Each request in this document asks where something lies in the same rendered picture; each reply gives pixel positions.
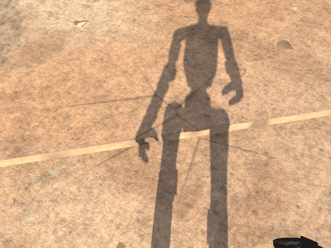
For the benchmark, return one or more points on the robot right hand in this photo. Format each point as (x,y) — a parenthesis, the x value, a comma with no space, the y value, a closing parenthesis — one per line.
(301,242)

